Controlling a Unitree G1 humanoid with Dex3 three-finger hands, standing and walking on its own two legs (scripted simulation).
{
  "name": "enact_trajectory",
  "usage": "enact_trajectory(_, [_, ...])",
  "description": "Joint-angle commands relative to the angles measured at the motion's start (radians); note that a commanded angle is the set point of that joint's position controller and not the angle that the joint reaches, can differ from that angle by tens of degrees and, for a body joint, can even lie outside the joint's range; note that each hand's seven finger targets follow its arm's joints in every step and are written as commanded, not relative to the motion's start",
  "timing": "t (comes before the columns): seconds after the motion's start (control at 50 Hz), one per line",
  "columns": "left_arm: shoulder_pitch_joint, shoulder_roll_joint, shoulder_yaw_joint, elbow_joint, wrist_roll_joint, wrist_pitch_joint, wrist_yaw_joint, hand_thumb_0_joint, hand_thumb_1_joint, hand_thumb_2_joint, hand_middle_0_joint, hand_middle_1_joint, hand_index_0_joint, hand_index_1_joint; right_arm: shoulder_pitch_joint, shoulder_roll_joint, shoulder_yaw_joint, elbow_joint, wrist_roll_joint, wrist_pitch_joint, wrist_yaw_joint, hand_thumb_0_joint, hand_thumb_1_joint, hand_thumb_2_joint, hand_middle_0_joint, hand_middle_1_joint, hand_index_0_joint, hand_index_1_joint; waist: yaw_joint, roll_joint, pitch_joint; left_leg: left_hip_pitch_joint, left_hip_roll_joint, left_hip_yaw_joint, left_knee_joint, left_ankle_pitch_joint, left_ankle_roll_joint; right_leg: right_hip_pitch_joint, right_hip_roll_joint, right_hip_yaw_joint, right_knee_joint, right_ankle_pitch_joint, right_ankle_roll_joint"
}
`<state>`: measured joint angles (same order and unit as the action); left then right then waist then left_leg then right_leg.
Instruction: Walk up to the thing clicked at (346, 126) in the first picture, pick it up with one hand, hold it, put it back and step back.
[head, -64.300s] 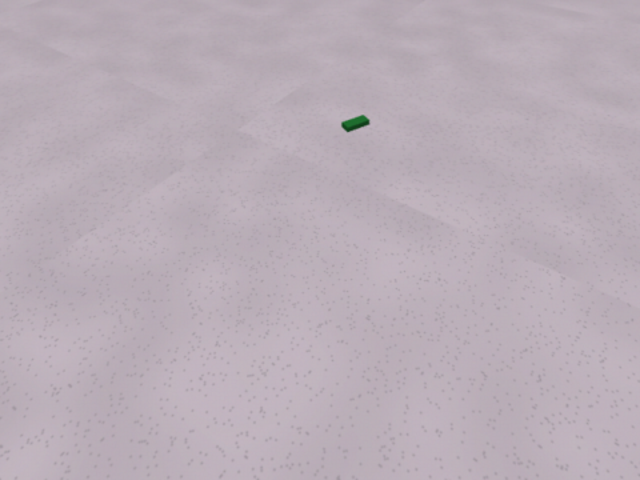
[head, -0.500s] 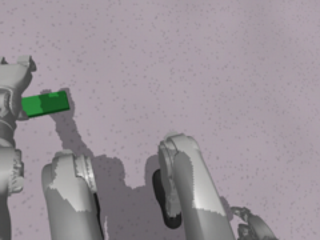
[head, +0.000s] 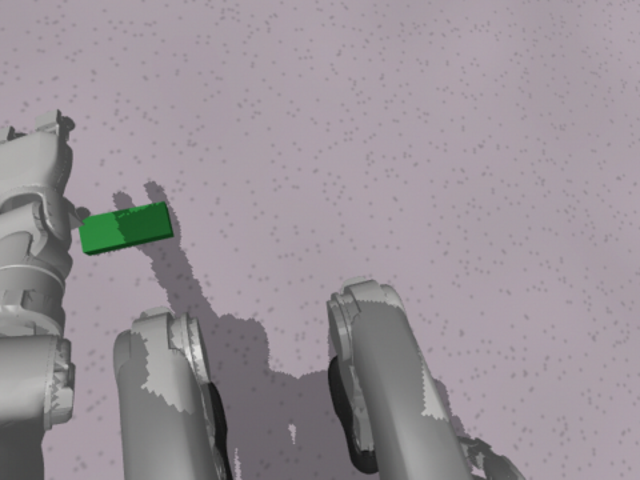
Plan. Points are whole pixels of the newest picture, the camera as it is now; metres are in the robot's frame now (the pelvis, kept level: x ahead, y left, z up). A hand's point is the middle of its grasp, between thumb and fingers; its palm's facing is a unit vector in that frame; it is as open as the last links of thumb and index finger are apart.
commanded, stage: home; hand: left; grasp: from above
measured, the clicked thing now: (127, 228) +0.49 +0.27 -0.35
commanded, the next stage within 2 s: none
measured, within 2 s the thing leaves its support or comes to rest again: neither
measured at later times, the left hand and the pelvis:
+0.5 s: hand out of the picture +0.27 +0.25 +0.08, palm faces -0.05 -0.87 -0.49, open 7.4 cm; pelvis +0.00 +0.00 +0.18, yaw +6 degrees
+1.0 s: hand out of the picture +0.22 +0.22 +0.29, palm faces +0.23 -0.95 -0.19, open 7.4 cm; pelvis +0.07 +0.01 +0.34, yaw +10 degrees
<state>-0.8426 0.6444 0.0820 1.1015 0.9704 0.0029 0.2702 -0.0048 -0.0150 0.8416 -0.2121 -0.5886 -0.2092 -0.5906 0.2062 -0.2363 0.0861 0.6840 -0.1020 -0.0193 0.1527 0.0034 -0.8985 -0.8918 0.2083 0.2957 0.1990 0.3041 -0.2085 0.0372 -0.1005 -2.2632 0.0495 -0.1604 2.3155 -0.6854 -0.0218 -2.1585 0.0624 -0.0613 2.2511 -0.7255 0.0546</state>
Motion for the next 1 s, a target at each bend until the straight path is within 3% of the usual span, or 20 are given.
enact_trajectory(0.0, [-0.058,0.149,0.010,-0.293,-0.178,0.051,-0.086,0.000,0.613,0.781,-0.180,-0.279,-0.179,-0.279,0.176,-0.254,-0.137,-0.052,0.053,0.016,-0.019,0.000,-0.899,-0.900,0.200,0.300,0.200,0.300,0.060,0.162,-0.719,0.532,-0.024,0.126,-0.339,0.242,0.063,0.510,0.022,-0.055,-0.376,0.331,-0.077])
enact_trajectory(0.02, [0.009,0.143,0.022,-0.303,-0.204,0.060,-0.116,0.000,0.693,0.815,-0.185,-0.280,-0.185,-0.280,0.167,-0.257,-0.143,-0.063,0.057,0.020,-0.021,0.000,-0.900,-0.900,0.200,0.300,0.200,0.300,0.069,0.109,-0.675,0.510,-0.024,0.124,-0.350,0.218,0.065,0.511,0.021,-0.052,-0.395,0.303,-0.081])
enact_trajectory(0.08, [0.085,0.097,0.008,-0.533,-0.302,0.072,-0.182,0.000,0.900,0.902,-0.200,-0.301,-0.200,-0.301,0.119,-0.245,-0.158,-0.113,0.076,0.028,-0.037,0.000,-0.900,-0.900,0.200,0.300,0.200,0.300,0.095,0.091,-0.687,0.585,-0.022,0.111,-0.423,0.188,0.064,0.559,0.012,-0.039,-0.462,0.268,-0.086])
enact_trajectory(0.1, [0.155,0.042,-0.016,-0.534,-0.335,0.081,-0.198,0.000,0.900,0.900,-0.200,-0.300,-0.200,-0.300,0.101,-0.233,-0.159,-0.128,0.084,0.027,-0.041,0.000,-0.900,-0.900,0.200,0.300,0.200,0.300,0.091,0.062,-0.651,0.606,-0.019,0.100,-0.455,0.163,0.062,0.555,0.007,-0.039,-0.479,0.247,-0.085])
enact_trajectory(0.14, [0.193,0.022,-0.008,-0.668,-0.407,0.081,-0.215,0.000,0.900,0.900,-0.200,-0.300,-0.200,-0.300,0.072,-0.218,-0.165,-0.152,0.093,0.022,-0.055,0.000,-0.900,-0.900,0.200,0.300,0.200,0.300,0.100,0.054,-0.645,0.644,-0.019,0.095,-0.516,0.117,0.062,0.601,0.003,-0.030,-0.533,0.207,-0.082])
enact_trajectory(0.18, [0.218,0.035,0.027,-0.774,-0.464,0.083,-0.213,0.000,0.900,0.900,-0.200,-0.299,-0.200,-0.299,0.047,-0.220,-0.174,-0.168,0.100,0.015,-0.073,0.000,-0.900,-0.900,0.200,0.300,0.200,0.300,0.117,0.072,-0.645,0.707,-0.019,0.089,-0.560,0.091,0.055,0.614,-0.003,-0.024,-0.574,0.178,-0.087])
enact_trajectory(0.24, [0.284,-0.030,0.001,-0.830,-0.503,0.097,-0.208,0.000,0.900,0.900,-0.200,-0.299,-0.200,-0.299,0.009,-0.206,-0.170,-0.179,0.114,-0.002,-0.101,0.000,-0.899,-0.900,0.200,0.300,0.200,0.300,0.118,0.133,-0.620,0.833,-0.011,0.062,-0.662,0.044,0.044,0.602,-0.011,-0.017,-0.597,0.163,-0.085])
enact_trajectory(0.3, [0.374,-0.047,0.019,-0.933,-0.574,0.127,-0.191,0.000,0.900,0.899,-0.200,-0.298,-0.200,-0.298,-0.020,-0.201,-0.167,-0.187,0.122,-0.027,-0.131,0.000,-0.899,-0.900,0.200,0.300,0.200,0.300,0.142,0.168,-0.610,0.937,-0.011,0.049,-0.756,0.012,0.036,0.658,-0.019,-0.010,-0.658,0.147,-0.083])
enact_trajectory(0.36, [0.482,-0.122,-0.009,-0.964,-0.657,0.174,-0.188,0.000,0.899,0.899,-0.200,-0.298,-0.200,-0.298,-0.051,-0.195,-0.160,-0.195,0.129,-0.050,-0.160,0.000,-0.899,-0.900,0.200,0.300,0.200,0.300,0.123,0.141,-0.552,1.008,-0.012,0.031,-0.844,-0.031,0.035,0.698,-0.023,-0.003,-0.735,0.112,-0.078])
enact_trajectory(0.4, [0.530,-0.117,0.003,-1.014,-0.713,0.206,-0.186,0.000,0.900,0.900,-0.200,-0.298,-0.200,-0.298,-0.069,-0.192,-0.156,-0.203,0.133,-0.064,-0.178,0.000,-0.899,-0.900,0.200,0.300,0.200,0.300,0.135,0.146,-0.555,1.076,-0.014,0.028,-0.890,-0.028,0.034,0.746,-0.025,0.003,-0.780,0.117,-0.077])
enact_trajectory(0.44, [0.609,-0.157,-0.014,-1.026,-0.776,0.237,-0.190,0.000,0.900,0.900,-0.200,-0.298,-0.200,-0.299,-0.078,-0.181,-0.147,-0.211,0.137,-0.079,-0.193,0.000,-0.899,-0.900,0.200,0.300,0.200,0.300,0.115,0.122,-0.513,1.108,-0.017,0.033,-0.933,-0.017,0.035,0.801,-0.029,0.009,-0.838,0.117,-0.073])
enact_trajectory(0.5, [0.682,-0.159,0.013,-1.086,-0.864,0.271,-0.181,0.000,0.900,0.900,-0.200,-0.298,-0.200,-0.298,-0.083,-0.161,-0.136,-0.226,0.139,-0.098,-0.214,0.000,-0.899,-0.900,0.200,0.300,0.200,0.300,0.121,0.087,-0.498,1.164,-0.024,0.059,-0.975,0.038,0.039,0.911,-0.030,0.023,-0.931,0.141,-0.072])
enact_trajectory(0.52, [0.720,-0.181,0.002,-1.104,-0.883,0.282,-0.181,0.000,0.900,0.900,-0.200,-0.298,-0.200,-0.299,-0.080,-0.151,-0.130,-0.229,0.142,-0.105,-0.220,0.000,-0.899,-0.900,0.200,0.300,0.200,0.300,0.117,0.085,-0.469,1.179,-0.024,0.054,-1.004,0.042,0.039,0.941,-0.034,0.024,-0.955,0.142,-0.071])
enact_trajectory(0.6, [0.835,-0.222,0.018,-1.120,-0.937,0.321,-0.172,0.000,0.900,0.900,-0.200,-0.299,-0.200,-0.299,-0.059,-0.126,-0.108,-0.239,0.146,-0.126,-0.249,0.000,-0.900,-0.900,0.200,0.300,0.200,0.300,0.123,0.058,-0.402,1.263,-0.024,0.050,-1.102,0.093,0.039,1.061,-0.036,0.027,-1.054,0.182,-0.071])
enact_trajectory(0.72, [1.012,-0.277,0.049,-1.200,-1.018,0.375,-0.175,0.000,0.900,0.899,-0.200,-0.299,-0.200,-0.299,-0.014,-0.109,-0.094,-0.251,0.147,-0.160,-0.302,0.000,-0.900,-0.900,0.200,0.300,0.200,0.300,0.136,0.050,-0.363,1.426,-0.031,0.083,-1.217,0.291,0.034,1.266,-0.035,0.022,-1.195,0.340,-0.068])
enact_trajectory(0.8, [1.129,-0.302,0.046,-1.282,-1.037,0.391,-0.185,0.000,0.900,0.900,-0.200,-0.299,-0.200,-0.299,0.022,-0.097,-0.092,-0.270,0.142,-0.178,-0.326,0.000,-0.900,-0.900,0.200,0.300,0.200,0.300,0.140,0.061,-0.318,1.530,-0.038,0.100,-1.298,0.380,0.031,1.376,-0.035,0.016,-1.290,0.416,-0.065])
enact_trajectory(0.82, [1.158,-0.318,0.028,-1.293,-1.042,0.396,-0.190,0.000,0.900,0.900,-0.200,-0.299,-0.200,-0.299,0.028,-0.097,-0.090,-0.275,0.141,-0.184,-0.329,0.000,-0.900,-0.900,0.200,0.300,0.200,0.300,0.134,0.052,-0.309,1.553,-0.036,0.099,-1.317,0.402,0.030,1.400,-0.033,0.009,-1.304,0.436,-0.064])
enact_trajectory(0.84, [1.187,-0.310,0.044,-1.329,-1.045,0.400,-0.190,0.000,0.900,0.900,-0.200,-0.299,-0.200,-0.299,0.036,-0.095,-0.093,-0.284,0.139,-0.188,-0.334,0.000,-0.900,-0.900,0.200,0.300,0.200,0.300,0.147,0.059,-0.307,1.580,-0.039,0.107,-1.330,0.433,0.030,1.429,-0.033,0.010,-1.325,0.465,-0.062])
enact_trajectory(0.98, [1.332,-0.339,0.014,-1.416,-1.038,0.415,-0.210,0.000,0.900,0.900,-0.200,-0.300,-0.200,-0.300,0.054,-0.087,-0.099,-0.302,0.125,-0.218,-0.352,0.000,-0.901,-0.899,0.200,0.299,0.200,0.299,0.149,0.024,-0.221,1.666,-0.043,0.114,-1.410,0.523,0.032,1.533,-0.030,-0.001,-1.421,0.546,-0.057])
